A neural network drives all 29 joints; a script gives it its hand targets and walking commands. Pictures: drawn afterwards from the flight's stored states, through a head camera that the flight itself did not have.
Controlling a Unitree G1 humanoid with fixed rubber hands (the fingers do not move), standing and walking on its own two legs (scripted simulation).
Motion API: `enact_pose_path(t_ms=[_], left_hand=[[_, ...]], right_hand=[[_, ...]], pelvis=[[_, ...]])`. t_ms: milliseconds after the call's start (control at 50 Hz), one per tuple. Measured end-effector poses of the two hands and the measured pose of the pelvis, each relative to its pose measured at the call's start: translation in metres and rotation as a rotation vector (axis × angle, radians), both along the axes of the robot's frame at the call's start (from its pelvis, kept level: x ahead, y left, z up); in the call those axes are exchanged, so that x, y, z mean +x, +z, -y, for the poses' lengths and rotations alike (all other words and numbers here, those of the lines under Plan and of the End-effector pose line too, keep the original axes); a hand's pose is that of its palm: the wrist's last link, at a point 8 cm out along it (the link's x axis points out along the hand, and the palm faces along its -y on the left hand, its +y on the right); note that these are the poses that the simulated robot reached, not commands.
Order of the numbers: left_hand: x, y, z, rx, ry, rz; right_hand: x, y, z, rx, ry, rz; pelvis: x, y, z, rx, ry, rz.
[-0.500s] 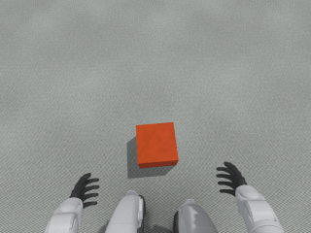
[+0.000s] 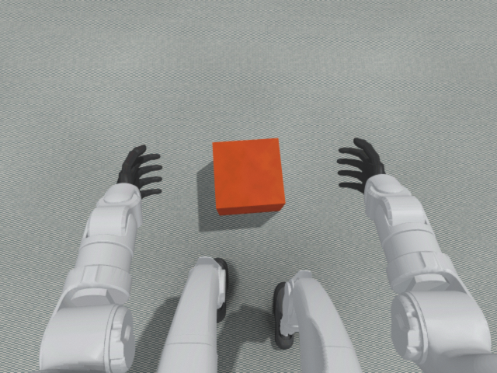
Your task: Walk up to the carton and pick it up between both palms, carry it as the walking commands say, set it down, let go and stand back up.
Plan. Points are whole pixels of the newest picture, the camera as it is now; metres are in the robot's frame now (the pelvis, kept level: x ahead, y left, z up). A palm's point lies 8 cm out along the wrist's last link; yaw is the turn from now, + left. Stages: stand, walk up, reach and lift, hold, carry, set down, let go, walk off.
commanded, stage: reach and lift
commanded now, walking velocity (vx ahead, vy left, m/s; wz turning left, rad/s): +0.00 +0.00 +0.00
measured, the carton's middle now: (247, 178) +0.53 +0.03 -0.60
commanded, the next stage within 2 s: none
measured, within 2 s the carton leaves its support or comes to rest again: neither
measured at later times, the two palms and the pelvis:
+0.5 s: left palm (138, 121) +0.50 +0.24 -0.12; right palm (355, 114) +0.53 -0.16 -0.12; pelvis +0.01 +0.01 -0.02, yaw -2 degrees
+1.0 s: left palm (159, 132) +0.52 +0.23 -0.21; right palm (334, 126) +0.55 -0.15 -0.21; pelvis +0.00 +0.00 -0.09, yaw -2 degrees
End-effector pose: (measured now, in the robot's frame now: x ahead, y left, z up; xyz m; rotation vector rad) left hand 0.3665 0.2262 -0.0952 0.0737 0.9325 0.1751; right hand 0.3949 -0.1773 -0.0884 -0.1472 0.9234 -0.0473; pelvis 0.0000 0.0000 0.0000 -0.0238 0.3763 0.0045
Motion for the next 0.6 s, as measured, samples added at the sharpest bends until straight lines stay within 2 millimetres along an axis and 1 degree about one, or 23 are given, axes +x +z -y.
enact_pose_path(t_ms=[80, 180, 300, 480, 600], left_hand=[[0.022, -0.008, 0.001, -0.001, 0.018, 0.055], [0.049, -0.015, -0.003, 0.008, 0.036, 0.122], [0.082, -0.018, -0.011, 0.017, 0.040, 0.194], [0.128, -0.021, -0.010, 0.010, 0.045, 0.282], [0.147, -0.025, -0.007, 0.005, 0.046, 0.317]], right_hand=[[0.025, -0.007, -0.003, 0.006, -0.001, 0.055], [0.057, -0.013, -0.006, 0.014, -0.004, 0.129], [0.089, -0.017, -0.006, 0.014, -0.010, 0.199], [0.132, -0.026, -0.012, 0.038, 0.000, 0.278], [0.149, -0.032, -0.014, 0.049, -0.004, 0.314]], pelvis=[[0.003, -0.005, -0.004, -0.002, -0.006, -0.072], [0.007, -0.011, -0.007, -0.002, -0.013, -0.155], [0.010, -0.015, -0.010, -0.001, -0.017, -0.223], [0.012, -0.022, -0.011, 0.007, -0.030, -0.307], [0.012, -0.026, -0.010, 0.013, -0.035, -0.351]])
